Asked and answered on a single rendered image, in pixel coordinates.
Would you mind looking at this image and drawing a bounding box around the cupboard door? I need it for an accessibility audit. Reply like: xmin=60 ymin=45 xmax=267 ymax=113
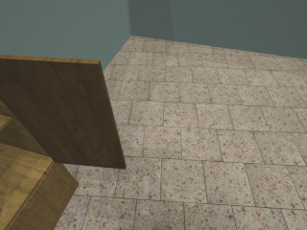
xmin=0 ymin=55 xmax=127 ymax=170

